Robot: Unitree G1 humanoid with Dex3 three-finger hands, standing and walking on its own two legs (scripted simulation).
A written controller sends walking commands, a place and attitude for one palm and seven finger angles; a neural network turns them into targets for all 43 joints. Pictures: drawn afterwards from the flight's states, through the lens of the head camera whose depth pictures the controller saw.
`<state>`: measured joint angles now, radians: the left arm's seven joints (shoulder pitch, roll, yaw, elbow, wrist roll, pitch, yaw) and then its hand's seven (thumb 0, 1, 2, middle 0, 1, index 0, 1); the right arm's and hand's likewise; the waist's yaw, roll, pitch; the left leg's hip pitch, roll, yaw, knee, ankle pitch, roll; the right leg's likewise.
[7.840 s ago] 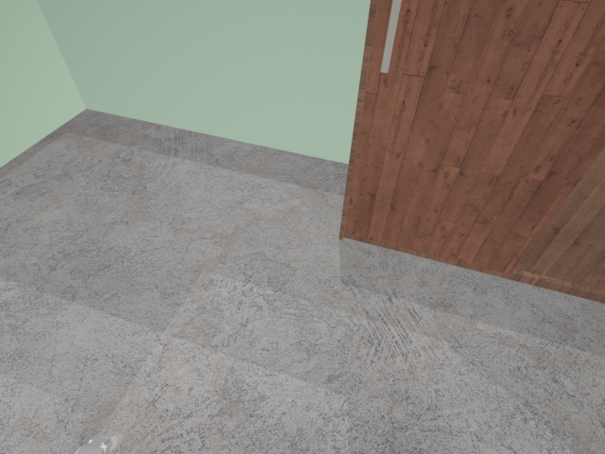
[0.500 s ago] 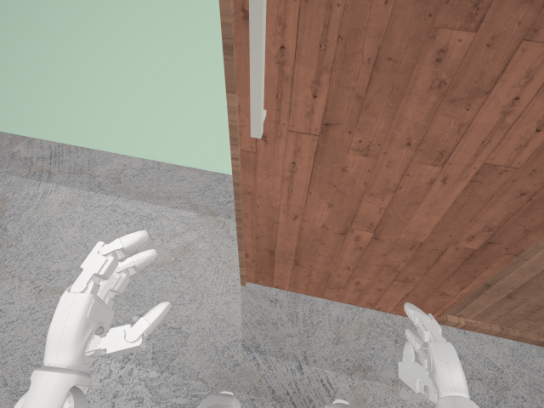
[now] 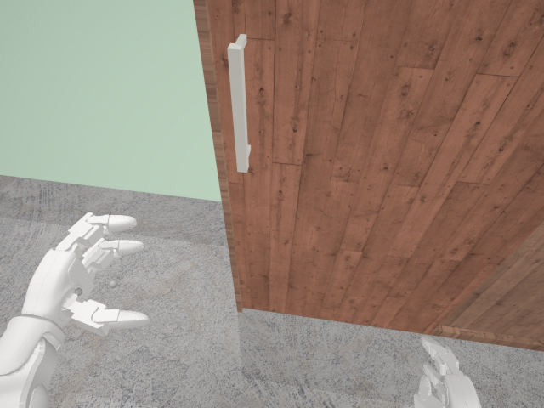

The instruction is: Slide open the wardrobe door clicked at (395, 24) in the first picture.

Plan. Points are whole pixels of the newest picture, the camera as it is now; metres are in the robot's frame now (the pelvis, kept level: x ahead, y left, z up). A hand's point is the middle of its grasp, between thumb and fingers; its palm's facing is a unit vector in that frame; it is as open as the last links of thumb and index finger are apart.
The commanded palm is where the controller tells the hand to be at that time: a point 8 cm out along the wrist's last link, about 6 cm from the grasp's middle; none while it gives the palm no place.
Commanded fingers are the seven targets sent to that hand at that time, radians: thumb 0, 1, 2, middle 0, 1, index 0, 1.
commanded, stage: raise the hand with hooked fingers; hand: left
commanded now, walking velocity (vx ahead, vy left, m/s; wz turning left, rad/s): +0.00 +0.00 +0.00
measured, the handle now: (242, 110) +0.54 +0.10 +0.16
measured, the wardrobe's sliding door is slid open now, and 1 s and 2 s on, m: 0.00 0.00 0.00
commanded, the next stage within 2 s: move the hooked fingers beside the handle in 0.98 s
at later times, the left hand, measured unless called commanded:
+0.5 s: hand (66, 202) +0.28 +0.26 +0.20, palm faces +0.05 -0.99 -0.11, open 14.0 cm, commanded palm +0.24 +0.30 +0.19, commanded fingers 0.00 -0.50 0.30 -0.30 -1.20 -0.30 -1.20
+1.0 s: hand (82, 214) +0.28 +0.25 +0.19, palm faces +0.02 -1.00 -0.09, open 14.0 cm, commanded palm +0.24 +0.29 +0.19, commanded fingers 0.00 -0.50 0.30 -0.30 -1.20 -0.30 -1.20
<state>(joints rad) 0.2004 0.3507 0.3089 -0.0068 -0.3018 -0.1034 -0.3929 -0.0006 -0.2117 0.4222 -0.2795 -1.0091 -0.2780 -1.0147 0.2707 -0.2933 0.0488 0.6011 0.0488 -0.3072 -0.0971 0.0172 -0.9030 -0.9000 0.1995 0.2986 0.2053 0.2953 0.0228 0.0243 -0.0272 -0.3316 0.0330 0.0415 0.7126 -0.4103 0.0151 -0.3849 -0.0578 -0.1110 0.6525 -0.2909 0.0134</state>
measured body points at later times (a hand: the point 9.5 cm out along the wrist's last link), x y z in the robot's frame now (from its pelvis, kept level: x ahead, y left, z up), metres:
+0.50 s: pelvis +0.01 -0.02 +0.02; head -0.01 -0.04 +0.47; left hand +0.27 +0.31 +0.21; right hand +0.19 -0.24 -0.06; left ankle -0.02 +0.10 -0.72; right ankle +0.03 -0.13 -0.72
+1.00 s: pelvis -0.01 -0.03 +0.02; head -0.02 -0.05 +0.47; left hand +0.27 +0.30 +0.20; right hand +0.18 -0.26 -0.05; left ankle -0.02 +0.10 -0.72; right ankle +0.03 -0.13 -0.72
